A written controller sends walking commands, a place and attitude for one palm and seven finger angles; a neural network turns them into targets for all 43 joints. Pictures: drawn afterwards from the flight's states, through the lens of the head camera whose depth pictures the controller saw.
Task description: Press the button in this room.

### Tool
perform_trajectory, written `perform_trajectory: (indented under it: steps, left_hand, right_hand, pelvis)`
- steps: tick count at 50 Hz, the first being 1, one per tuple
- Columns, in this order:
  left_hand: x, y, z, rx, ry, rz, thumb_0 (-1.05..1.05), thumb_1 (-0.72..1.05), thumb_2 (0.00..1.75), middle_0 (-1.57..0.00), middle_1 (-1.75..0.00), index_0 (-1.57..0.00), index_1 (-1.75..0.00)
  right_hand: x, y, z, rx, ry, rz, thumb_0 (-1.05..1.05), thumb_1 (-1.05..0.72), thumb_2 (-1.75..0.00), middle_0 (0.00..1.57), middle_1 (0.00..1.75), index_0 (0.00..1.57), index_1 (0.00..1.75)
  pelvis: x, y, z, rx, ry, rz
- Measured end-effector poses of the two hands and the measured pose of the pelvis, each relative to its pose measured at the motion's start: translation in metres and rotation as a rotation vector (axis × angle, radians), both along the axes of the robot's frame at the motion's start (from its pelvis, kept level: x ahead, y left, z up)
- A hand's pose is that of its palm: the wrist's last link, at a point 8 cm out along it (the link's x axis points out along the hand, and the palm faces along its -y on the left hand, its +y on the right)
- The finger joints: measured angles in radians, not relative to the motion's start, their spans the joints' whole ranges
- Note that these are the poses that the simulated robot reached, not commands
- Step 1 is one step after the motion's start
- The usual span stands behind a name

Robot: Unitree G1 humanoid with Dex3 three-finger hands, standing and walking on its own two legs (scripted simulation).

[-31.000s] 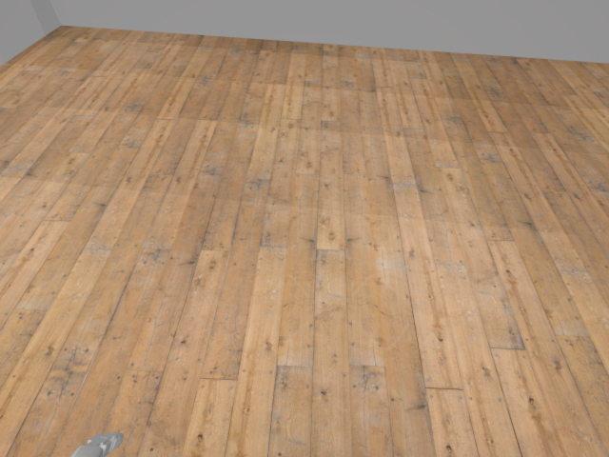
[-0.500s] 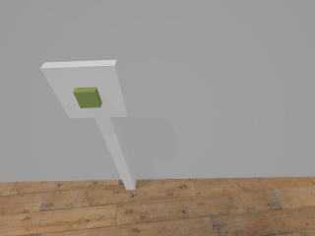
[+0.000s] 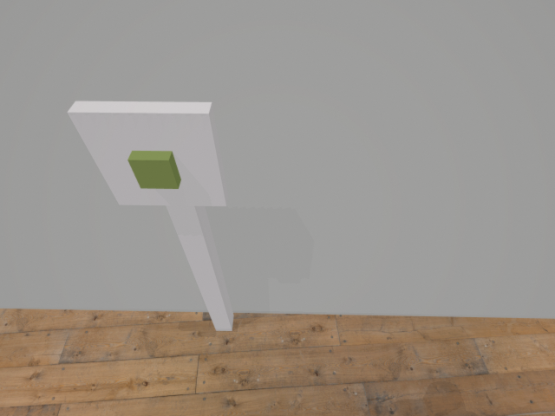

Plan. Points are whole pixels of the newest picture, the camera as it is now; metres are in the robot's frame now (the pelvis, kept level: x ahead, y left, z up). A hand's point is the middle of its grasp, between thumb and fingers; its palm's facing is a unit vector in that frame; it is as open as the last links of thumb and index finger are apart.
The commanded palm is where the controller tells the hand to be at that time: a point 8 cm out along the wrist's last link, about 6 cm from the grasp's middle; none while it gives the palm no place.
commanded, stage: look again from close up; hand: left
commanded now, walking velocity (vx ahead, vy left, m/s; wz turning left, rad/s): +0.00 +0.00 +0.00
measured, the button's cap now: (156, 168) +0.47 +0.24 +0.08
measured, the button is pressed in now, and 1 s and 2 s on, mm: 0 0 0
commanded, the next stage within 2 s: raise the hand and make a fist in 0.14 s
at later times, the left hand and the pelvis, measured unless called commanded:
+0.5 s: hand (163, 343) +0.21 +0.17 +0.01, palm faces +0.12 -0.99 +0.01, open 6.5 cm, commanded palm +0.11 +0.23 -0.05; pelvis -0.01 +0.02 -0.03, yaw +1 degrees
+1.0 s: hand (144, 379) +0.17 +0.19 -0.01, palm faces -0.01 -1.00 -0.03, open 3.4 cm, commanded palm +0.13 +0.25 +0.00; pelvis -0.04 +0.01 -0.06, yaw +3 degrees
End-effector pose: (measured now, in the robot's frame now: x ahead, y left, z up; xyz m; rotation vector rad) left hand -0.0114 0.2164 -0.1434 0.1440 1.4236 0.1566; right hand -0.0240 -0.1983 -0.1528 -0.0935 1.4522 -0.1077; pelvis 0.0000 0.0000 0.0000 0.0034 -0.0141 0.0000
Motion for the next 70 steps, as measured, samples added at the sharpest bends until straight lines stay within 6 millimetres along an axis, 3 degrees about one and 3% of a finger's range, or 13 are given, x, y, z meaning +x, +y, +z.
perform_trajectory:
  steps: [13, 15, 18, 21, 24, 28, 34, 39, 45, 50, 55, 63, 70]
  left_hand:
    - [0.012, 0.009, -0.002, 0.006, -0.013, 0.000, 0.02, 0.93, 0.90, -0.20, -0.30, -0.20, -0.30]
    - [0.037, 0.021, 0.014, 0.040, -0.159, 0.060, 0.03, 0.95, 0.90, -0.21, -0.31, -0.21, -0.30]
    - [0.098, 0.033, 0.066, 0.106, -0.549, 0.076, 0.04, 0.96, 0.90, -0.23, -0.33, -0.23, -0.33]
    - [0.158, 0.030, 0.117, 0.082, -0.927, 0.038, 0.04, 0.96, 0.90, -0.27, -0.38, -0.27, -0.37]
    - [0.190, 0.015, 0.151, -0.029, -1.261, -0.022, 0.03, 0.94, 0.90, -0.32, -0.44, -0.32, -0.43]
    - [0.181, -0.005, 0.152, -0.167, -1.497, -0.142, 0.02, 0.93, 0.90, -0.41, -0.54, -0.41, -0.53]
    - [0.128, 0.006, 0.104, -0.128, -1.328, -0.088, 0.01, 0.91, 0.90, -0.58, -0.71, -0.58, -0.71]
    - [0.113, 0.028, 0.114, -0.008, -1.379, -0.052, 0.02, 0.90, 0.90, -0.71, -0.86, -0.71, -0.85]
    - [0.143, 0.025, 0.138, -0.092, -1.448, -0.188, 0.02, 0.90, 0.90, -0.87, -1.04, -0.87, -1.03]
    - [0.158, 0.030, 0.142, -0.129, -1.342, -0.181, 0.02, 0.90, 0.90, -1.01, -1.19, -1.01, -1.18]
    - [0.159, 0.043, 0.154, -0.069, -1.352, -0.145, 0.02, 0.90, 0.90, -1.14, -1.33, -1.14, -1.33]
    - [0.165, 0.050, 0.165, -0.067, -1.389, -0.165, 0.02, 0.90, 0.90, -1.26, -1.46, -1.26, -1.46]
    - [0.174, 0.060, 0.179, -0.050, -1.413, -0.148, 0.02, 0.90, 0.90, -1.29, -1.50, -1.29, -1.49]
  right_hand:
    - [0.019, -0.004, 0.002, -0.031, -0.021, 0.008, 0.01, -0.92, -0.90, 0.20, 0.30, 0.20, 0.30]
    - [0.028, -0.009, 0.006, -0.063, -0.107, 0.008, 0.02, -0.92, -0.90, 0.20, 0.30, 0.20, 0.30]
    - [0.057, -0.023, 0.015, -0.114, -0.322, 0.002, 0.03, -0.93, -0.90, 0.20, 0.30, 0.20, 0.30]
    - [0.098, -0.036, 0.027, -0.148, -0.527, 0.039, 0.03, -0.93, -0.90, 0.20, 0.30, 0.20, 0.30]
    - [0.141, -0.046, 0.046, -0.171, -0.724, 0.076, 0.02, -0.92, -0.90, 0.20, 0.30, 0.20, 0.30]
    - [0.192, -0.050, 0.068, -0.183, -0.919, 0.142, 0.02, -0.91, -0.90, 0.20, 0.30, 0.20, 0.30]
    - [0.236, -0.029, 0.077, -0.161, -1.039, 0.245, 0.02, -0.91, -0.90, 0.20, 0.30, 0.20, 0.30]
    - [0.232, 0.003, 0.053, -0.090, -1.001, 0.314, 0.01, -0.91, -0.90, 0.20, 0.30, 0.20, 0.30]
    - [0.186, 0.024, 0.016, -0.004, -0.847, 0.270, 0.02, -0.90, -0.90, 0.20, 0.30, 0.20, 0.30]
    - [0.144, 0.018, 0.011, -0.016, -0.746, 0.161, 0.02, -0.90, -0.90, 0.21, 0.30, 0.21, 0.30]
    - [0.123, -0.002, 0.019, -0.082, -0.711, 0.131, 0.02, -0.90, -0.90, 0.21, 0.30, 0.21, 0.30]
    - [0.140, -0.022, 0.039, -0.164, -0.763, 0.162, 0.02, -0.90, -0.90, 0.20, 0.30, 0.20, 0.30]
    - [0.177, -0.007, 0.059, -0.140, -0.865, 0.188, 0.02, -0.91, -0.90, 0.20, 0.30, 0.20, 0.30]
  pelvis:
    - [0.008, 0.007, -0.001, -0.006, 0.003, -0.003]
    - [0.007, 0.009, -0.003, -0.006, 0.009, -0.007]
    - [0.006, 0.014, -0.005, -0.001, 0.027, 0.016]
    - [-0.002, 0.016, -0.011, 0.000, 0.070, 0.035]
    - [-0.011, 0.016, -0.022, 0.007, 0.125, 0.021]
    - [-0.022, 0.013, -0.045, 0.014, 0.176, 0.007]
    - [-0.034, 0.009, -0.069, 0.004, 0.209, 0.027]
    - [-0.041, 0.007, -0.078, -0.029, 0.222, 0.056]
    - [-0.047, 0.009, -0.076, -0.049, 0.215, 0.066]
    - [-0.044, 0.014, -0.063, -0.038, 0.201, 0.050]
    - [-0.039, 0.018, -0.055, -0.032, 0.190, 0.041]
    - [-0.031, 0.025, -0.048, -0.034, 0.175, 0.042]
    - [-0.022, 0.027, -0.041, -0.037, 0.153, 0.044]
